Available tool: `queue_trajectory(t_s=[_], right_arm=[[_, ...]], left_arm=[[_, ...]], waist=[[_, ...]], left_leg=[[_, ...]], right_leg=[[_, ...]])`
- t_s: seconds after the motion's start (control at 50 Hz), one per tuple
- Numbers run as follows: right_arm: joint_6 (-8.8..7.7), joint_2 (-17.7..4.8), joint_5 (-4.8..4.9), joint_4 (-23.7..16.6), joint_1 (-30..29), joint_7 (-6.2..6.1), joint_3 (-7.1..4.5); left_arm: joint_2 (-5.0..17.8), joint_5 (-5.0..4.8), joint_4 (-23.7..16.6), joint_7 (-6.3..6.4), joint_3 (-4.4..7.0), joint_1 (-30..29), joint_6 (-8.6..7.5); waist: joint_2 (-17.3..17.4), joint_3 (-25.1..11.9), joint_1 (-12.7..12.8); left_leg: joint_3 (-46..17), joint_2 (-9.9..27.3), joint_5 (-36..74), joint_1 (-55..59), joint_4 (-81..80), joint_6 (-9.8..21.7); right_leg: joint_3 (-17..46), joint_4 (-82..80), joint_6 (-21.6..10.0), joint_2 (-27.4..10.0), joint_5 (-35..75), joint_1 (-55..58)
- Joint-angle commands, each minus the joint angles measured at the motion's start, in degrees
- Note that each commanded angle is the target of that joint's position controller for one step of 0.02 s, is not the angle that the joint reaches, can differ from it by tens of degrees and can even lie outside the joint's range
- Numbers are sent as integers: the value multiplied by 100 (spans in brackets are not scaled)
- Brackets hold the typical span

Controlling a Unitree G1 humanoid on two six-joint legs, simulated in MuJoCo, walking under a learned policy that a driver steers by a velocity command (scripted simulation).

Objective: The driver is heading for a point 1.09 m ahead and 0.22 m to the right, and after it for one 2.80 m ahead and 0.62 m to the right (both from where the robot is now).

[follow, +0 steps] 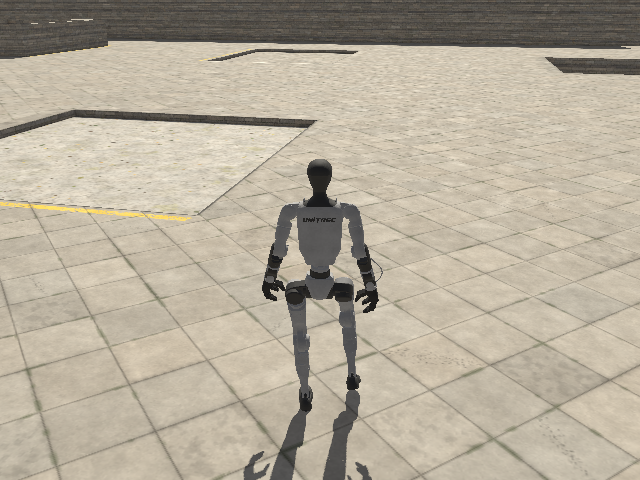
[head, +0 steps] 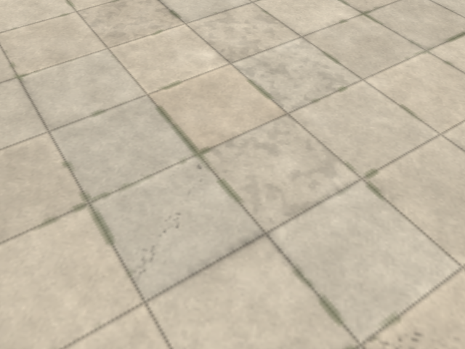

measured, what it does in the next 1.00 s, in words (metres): walks ahead: right foot, then left foot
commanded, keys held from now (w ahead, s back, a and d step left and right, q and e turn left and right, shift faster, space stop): w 0.94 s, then w+e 0.06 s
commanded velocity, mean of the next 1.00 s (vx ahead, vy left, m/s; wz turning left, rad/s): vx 0.50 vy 0.00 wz -0.01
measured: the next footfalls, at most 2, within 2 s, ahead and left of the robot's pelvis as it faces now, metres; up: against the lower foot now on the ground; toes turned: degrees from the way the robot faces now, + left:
right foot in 0.30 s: +0.34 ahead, -0.17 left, +0.00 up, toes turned -2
left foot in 0.86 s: +0.66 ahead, +0.07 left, +0.00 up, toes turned +3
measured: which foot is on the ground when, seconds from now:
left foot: down 0.00-0.32, up 0.34-0.84, down 0.86-1.00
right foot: up 0.00-0.28, down 0.30-0.86, up 0.88-1.00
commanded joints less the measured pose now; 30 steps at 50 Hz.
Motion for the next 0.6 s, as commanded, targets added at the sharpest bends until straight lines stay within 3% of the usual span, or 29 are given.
queue_trajectory(t_s=[0.02,0.1,0.2,0.24,0.26,0.28,0.3,0.32,0.34,0.36,0.38,0.4,0.42,0.44,0.46,0.5,0.6], right_arm=[[-105,-751,4,-308,-225,-113,-117],[-27,-907,95,-213,239,-205,-143],[93,-969,152,-24,664,-221,-179],[152,-1032,156,-11,622,-234,-214],[184,-1077,155,-30,522,-237,-228],[215,-1044,136,-65,396,-237,-209],[223,-843,66,-145,348,-233,-129],[130,-300,-4,-307,801,-199,49],[-30,-154,109,-223,1004,-161,111],[-133,-822,248,-310,535,-138,-53],[-167,-938,292,-454,63,-141,-85],[-139,-862,224,-484,-159,-175,-99],[-63,-810,147,-482,-173,-206,-144],[24,-670,133,-454,-55,-209,-140],[91,-533,124,-419,45,-215,-129],[161,-500,103,-488,-85,-234,-148],[140,-416,67,-840,-1161,-205,-155]], left_arm=[[273,73,-238,42,83,207,20],[172,22,-484,-32,44,-722,-52],[237,-55,-765,-208,16,-1436,-102],[357,-57,-809,-270,50,-1339,-153],[453,-54,-761,-281,96,-1072,-177],[630,-42,-584,-270,203,-447,-192],[992,-26,-271,-228,365,667,-206],[1671,91,-125,-198,524,1571,-180],[1445,68,-42,-231,462,1763,-153],[1004,34,-119,-237,323,1335,-169],[760,29,-260,-227,242,783,-157],[595,50,-332,-254,178,336,-149],[435,78,-353,-278,130,123,-161],[370,104,-304,-301,110,90,-163],[394,103,-232,-309,122,185,-180],[557,103,-95,-272,165,394,-199],[666,71,94,-121,181,799,-113]], waist=[[442,318,269],[436,310,-66],[514,474,-284],[582,408,-150],[649,269,33],[632,-86,384],[438,-822,823],[-774,-1781,839],[-1528,-2294,790],[-951,-1541,763],[-567,-972,621],[-133,-569,433],[-135,-351,254],[-223,-264,128],[-222,-220,74],[-128,-68,21],[-107,173,257]], left_leg=[[-1193,1595,364,-611,-1198,976],[-934,1518,472,-68,-1107,727],[-1014,1858,335,840,-711,650],[-1098,2004,584,1104,-413,562],[-1066,1994,1150,1131,-110,496],[-865,1771,2121,1053,636,372],[-558,1412,2313,438,2021,188],[-110,639,441,-1666,4368,-213],[-735,143,-2414,-2976,5585,-295],[-1092,547,-2190,-3523,6089,-163],[-933,870,-1637,-3533,5980,-86],[-810,1103,-1174,-3275,5609,-115],[-819,1281,-873,-2961,5218,-138],[-797,1337,-695,-2668,5038,-170],[-740,1335,-596,-2545,4930,-209],[-700,1356,-280,-2766,4606,-294],[-594,1289,1005,-3161,2932,-417]], right_leg=[[7,-773,159,-242,910,-138],[-203,-2444,204,7,1756,0],[-249,-3334,113,181,1280,1],[-287,-3571,-47,268,813,288],[-395,-3681,-138,390,634,731],[-558,-3812,-270,589,565,1591],[-299,-3694,-519,374,706,3144],[1896,-3798,-1282,-1117,491,5473],[3937,-4747,-1783,-1684,-201,6203],[3363,-4828,-1466,-1482,-404,5603],[2442,-4893,-1234,-1262,-38,4781],[1808,-5111,-1120,-998,447,3954],[1356,-5316,-1008,-756,715,3428],[1094,-5490,-974,-620,848,3103],[907,-5596,-1016,-549,1119,2939],[605,-5726,-1084,-512,1633,2887],[148,-5878,-945,-378,1764,3138]])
